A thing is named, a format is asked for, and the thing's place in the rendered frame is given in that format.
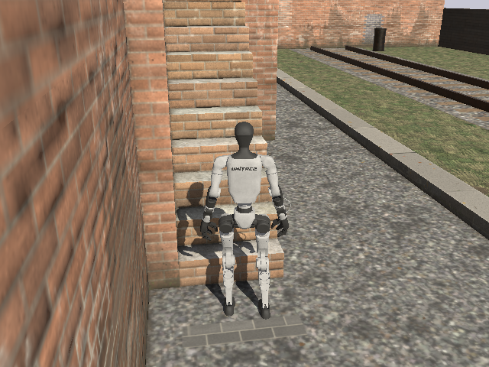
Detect stairs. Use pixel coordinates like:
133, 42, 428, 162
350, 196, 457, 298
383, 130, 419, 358
163, 0, 284, 287

